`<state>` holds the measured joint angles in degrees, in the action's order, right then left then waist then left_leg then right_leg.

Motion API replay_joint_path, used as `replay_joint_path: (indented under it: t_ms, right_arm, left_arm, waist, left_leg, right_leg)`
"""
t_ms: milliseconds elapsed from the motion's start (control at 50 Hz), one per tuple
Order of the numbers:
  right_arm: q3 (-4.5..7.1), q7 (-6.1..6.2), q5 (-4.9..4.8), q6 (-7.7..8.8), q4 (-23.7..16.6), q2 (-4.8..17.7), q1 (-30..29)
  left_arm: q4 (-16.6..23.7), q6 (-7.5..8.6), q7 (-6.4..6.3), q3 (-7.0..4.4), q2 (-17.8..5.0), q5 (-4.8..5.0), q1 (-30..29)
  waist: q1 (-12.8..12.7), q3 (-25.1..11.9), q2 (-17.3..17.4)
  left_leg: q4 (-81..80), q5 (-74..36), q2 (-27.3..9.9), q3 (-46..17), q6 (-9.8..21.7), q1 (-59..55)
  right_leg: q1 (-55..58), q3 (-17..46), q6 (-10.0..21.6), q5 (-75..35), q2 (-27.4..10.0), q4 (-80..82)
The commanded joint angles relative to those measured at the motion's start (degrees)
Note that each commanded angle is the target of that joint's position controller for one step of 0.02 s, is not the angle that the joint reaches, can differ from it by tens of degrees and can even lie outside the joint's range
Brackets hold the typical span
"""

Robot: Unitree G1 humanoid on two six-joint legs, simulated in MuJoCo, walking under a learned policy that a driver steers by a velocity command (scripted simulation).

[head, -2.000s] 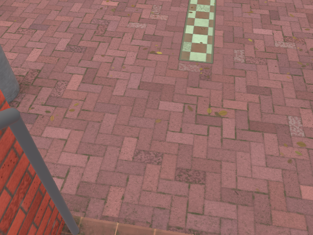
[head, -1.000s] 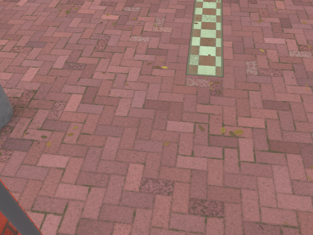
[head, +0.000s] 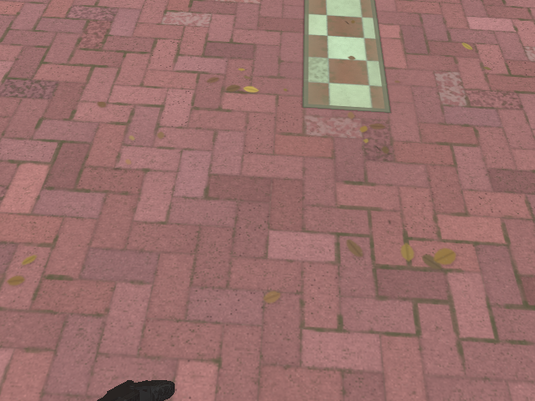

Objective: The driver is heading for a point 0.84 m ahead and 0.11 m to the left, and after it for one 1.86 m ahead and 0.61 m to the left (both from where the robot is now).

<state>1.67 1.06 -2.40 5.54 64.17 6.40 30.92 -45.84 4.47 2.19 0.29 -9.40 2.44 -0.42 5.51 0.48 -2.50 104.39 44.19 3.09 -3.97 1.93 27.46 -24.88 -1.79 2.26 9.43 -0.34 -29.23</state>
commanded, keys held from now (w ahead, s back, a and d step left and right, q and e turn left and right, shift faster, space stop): w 0.88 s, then w+q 0.12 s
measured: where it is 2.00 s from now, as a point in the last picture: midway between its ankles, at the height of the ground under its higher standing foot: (193, 190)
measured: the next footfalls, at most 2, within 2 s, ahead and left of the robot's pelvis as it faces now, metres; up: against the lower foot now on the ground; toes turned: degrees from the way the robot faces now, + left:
left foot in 0.30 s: +0.35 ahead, +0.16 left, +0.00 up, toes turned +1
right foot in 0.84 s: +0.65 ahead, -0.08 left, +0.00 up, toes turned -2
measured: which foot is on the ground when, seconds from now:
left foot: up 0.00-0.28, down 0.30-0.86, up 0.88-1.00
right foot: down 0.00-0.30, up 0.32-0.82, down 0.84-1.00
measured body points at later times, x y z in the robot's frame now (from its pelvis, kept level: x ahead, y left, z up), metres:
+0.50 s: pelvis +0.29 +0.08 +0.01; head +0.30 +0.09 +0.46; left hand +0.41 +0.34 -0.12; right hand +0.33 -0.17 -0.12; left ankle +0.31 +0.16 -0.73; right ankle +0.30 -0.08 -0.65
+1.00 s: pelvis +0.57 +0.01 +0.01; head +0.60 +0.00 +0.46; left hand +0.68 +0.25 -0.12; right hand +0.63 -0.26 -0.13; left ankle +0.52 +0.16 -0.63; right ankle +0.61 -0.07 -0.73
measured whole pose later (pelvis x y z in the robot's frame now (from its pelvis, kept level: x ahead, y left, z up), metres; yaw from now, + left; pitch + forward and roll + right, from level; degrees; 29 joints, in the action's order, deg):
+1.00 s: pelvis +0.57 +0.01 +0.01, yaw +1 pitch +2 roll -1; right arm 4.4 0.5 -2.3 6.0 58.3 13.5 13.3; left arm -52.5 5.2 1.0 -3.6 -11.2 -0.2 9.4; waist 0.9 1.3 1.5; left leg 68.9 17.4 -4.0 -2.4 3.1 29.6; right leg -15.0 -4.3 3.9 7.6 2.5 -20.8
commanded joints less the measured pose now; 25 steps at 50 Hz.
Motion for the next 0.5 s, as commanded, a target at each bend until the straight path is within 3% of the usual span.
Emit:
replay_joint_path:
  t_ms: [20,40,60,80,120,140,160,200,240,260,280,300,320,340,360,380,400,440,480,500]
  right_arm:
    - [0.36,1.54,1.16,1.03,-11.4,3.4,-10.0]
    - [0.52,1.83,0.09,0.37,-11.5,3.0,-7.7]
    - [0.27,1.94,0.09,-0.91,-11.7,0.8,-9.4]
    - [0.76,1.81,1.03,-1.22,-12.4,1.4,-9.8]
    - [0.92,1.68,1.98,-0.32,-14.6,2.7,-13.9]
    - [1.4,0.81,2.29,0.03,-14.4,5.1,-15.3]
    - [1.49,-0.03,1.96,0.15,-14.1,5.8,-17.1]
    - [1.41,-1.04,1.16,-0.56,-15.3,7.0,-21.4]
    - [1.88,-1.41,1.63,-1.18,-16.3,8.9,-25.7]
    - [2.36,-1.57,1.87,-1.37,-15.4,9.9,-24.7]
    - [3.46,-1.41,2.68,-1.18,-13.6,12.2,-20.0]
    - [4.88,-1.65,3.12,-0.92,-11.3,16.2,-11.0]
    - [5.9,-2.08,3.72,-0.67,-9.6,21.6,-4.6]
    - [4.83,-2.3,3.36,-0.21,-9.8,18.3,-2.1]
    - [4.12,-2.07,2.65,0.25,-10.4,16.1,-6.2]
    - [3.81,-1.99,2.76,0.38,-11.4,15.7,-11.5]
    - [3.12,-2.02,2.95,0.84,-12.4,13.7,-16.2]
    - [2.0,-1.95,3.16,1.32,-11.5,10.1,-19.6]
    - [2.01,-1.62,2.35,1.44,-9.5,9.8,-16.9]
    - [2.2,-1.2,2.19,1.48,-8.8,10.6,-15.7]
  left_arm:
    - [-4.9,-1.55,-1.72,-3.74,-9.9,0.0,20.9]
    - [-4.8,-0.32,-1.9,-3.86,-9.9,-1.52,16.8]
    - [-3.6,0.09,-2.03,-3.06,-7.7,-1.53,10.0]
    - [-3.0,0.04,-1.93,-2.47,-5.4,-1.45,7.0]
    - [-2.7,0.06,-2.82,-3.71,-8.1,-1.66,6.1]
    - [-2.0,0.14,-3.28,-4.39,-8.9,-1.23,6.1]
    - [-2.5,0.29,-3.52,-4.93,-10.0,-0.84,8.1]
    - [-3.7,0.28,-3.73,-5.99,-11.8,0.25,11.0]
    - [-5.3,-0.01,-4.1,-6.53,-11.6,0.31,15.0]
    - [-5.7,-0.2,-4.12,-6.39,-11.2,0.24,15.9]
    - [-6.4,-0.29,-3.89,-6.19,-10.7,0.44,16.7]
    - [-6.2,-0.37,-3.64,-5.34,-8.5,-0.45,17.5]
    - [-5.3,0.55,-3.53,-3.7,-2.7,-0.84,24.0]
    - [-6.1,1.11,-3.47,-4.16,-5.3,-0.95,24.5]
    - [-5.6,1.05,-3.23,-4.7,-7.9,0.69,20.6]
    - [-4.0,0.82,-3.64,-4.78,-8.7,0.72,16.1]
    - [-3.2,0.49,-4.18,-5.29,-9.9,-0.61,13.2]
    - [-2.7,-0.29,-4.72,-6.15,-9.9,-0.87,13.9]
    - [-2.4,-0.71,-4.83,-6.32,-8.9,-0.81,12.9]
    - [-1.7,-0.77,-4.87,-6.28,-8.6,-0.73,10.8]
  waist:
    - [-8.9,-15.6,6.0]
    - [-4.9,-13.3,7.6]
    - [-0.9,-3.2,9.4]
    - [0.8,0.6,6.7]
    - [0.8,1.0,0.7]
    - [0.5,-0.7,-1.4]
    - [-0.5,-2.9,-2.3]
    - [-1.4,-2.5,-2.8]
    - [-2.6,0.3,-1.9]
    - [-1.8,0.3,-1.2]
    - [0.2,-1.9,-0.4]
    - [3.5,-7.4,5.4]
    - [1.3,-12.9,22.2]
    - [2.1,-17.9,22.2]
    - [2.1,-13.0,16.1]
    - [1.1,-8.1,11.4]
    - [-0.5,-4.8,7.8]
    - [-4.6,-2.7,8.4]
    - [-4.7,-2.1,7.5]
    - [-4.3,-1.6,6.7]
  left_leg:
    - [3.4,-9.7,-6.7,2.3,-2.0,40.4]
    - [-4.9,-19.9,-9.3,-2.3,-1.9,35.9]
    - [-15.8,-23.0,-11.1,-3.1,-3.3,30.3]
    - [-26.6,-24.2,-12.7,-4.3,-3.5,23.3]
    - [-46.8,-34.0,-11.5,-1.7,-3.1,8.8]
    - [-55.1,-41.8,-10.0,-0.4,-2.6,1.7]
    - [-59.2,-46.2,-8.0,1.6,-2.6,-2.5]
    - [-64.3,-44.8,-7.4,2.2,-2.1,-2.8]
    - [-68.6,-38.7,-6.7,3.8,-0.3,-2.2]
    - [-70.3,-36.7,-5.6,5.3,0.6,-4.2]
    - [-71.0,-37.0,-4.3,6.3,2.2,-10.4]
    - [-71.0,-40.0,-8.9,-0.6,5.1,-22.5]
    - [-79.1,-32.9,-22.5,-27.7,13.7,-38.9]
    - [-85.4,-25.0,-24.6,-42.8,15.9,-42.6]
    - [-84.9,-18.7,-23.6,-35.0,13.5,-40.4]
    - [-86.0,-20.4,-21.4,-27.6,12.2,-32.8]
    - [-88.1,-22.9,-19.7,-23.8,11.3,-24.6]
    - [-91.3,-29.2,-16.5,-16.8,10.2,-15.4]
    - [-93.9,-33.9,-15.9,-12.7,10.3,-16.3]
    - [-94.8,-36.9,-16.0,-11.2,10.3,-17.1]
  right_leg:
    - [41.5,30.0,17.9,-2.4,-22.1,8.1]
    - [30.8,35.2,19.0,2.9,-26.1,9.2]
    - [13.7,29.9,16.4,-5.7,-24.0,11.1]
    - [3.3,23.0,13.8,-5.3,-19.8,12.3]
    - [-6.7,11.9,10.4,-7.6,-11.8,14.3]
    - [-7.8,7.8,9.6,-7.7,-8.8,13.2]
    - [-5.8,7.4,9.7,-7.8,-9.1,13.5]
    - [1.3,9.7,9.6,-8.2,-11.7,14.0]
    - [6.0,10.7,7.8,-3.1,-12.7,12.5]
    - [8.0,9.9,6.6,-4.1,-11.8,9.8]
    - [8.7,7.2,4.8,-9.7,-8.8,2.1]
    - [3.5,1.6,2.3,-8.7,-4.6,-14.6]
    - [-15.8,-2.0,-0.5,13.7,3.4,-38.5]
    - [-22.8,8.1,0.5,20.2,3.4,-48.9]
    - [-28.4,8.1,1.6,16.5,0.6,-52.3]
    - [-28.2,6.1,2.2,10.9,-2.3,-49.9]
    - [-24.9,6.4,2.4,5.9,-4.4,-45.7]
    - [-16.6,6.7,2.5,3.1,-6.6,-38.8]
    - [-16.2,5.9,2.2,1.4,-7.1,-32.4]
    - [-16.7,5.7,1.8,-0.8,-7.1,-28.0]
Velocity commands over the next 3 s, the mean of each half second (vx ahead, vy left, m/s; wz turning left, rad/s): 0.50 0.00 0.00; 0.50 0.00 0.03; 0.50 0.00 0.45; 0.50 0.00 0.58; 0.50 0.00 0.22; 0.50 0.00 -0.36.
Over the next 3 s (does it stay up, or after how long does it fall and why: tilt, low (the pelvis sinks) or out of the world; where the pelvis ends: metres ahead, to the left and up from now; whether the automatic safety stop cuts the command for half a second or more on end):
stays up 1.55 0.45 -0.01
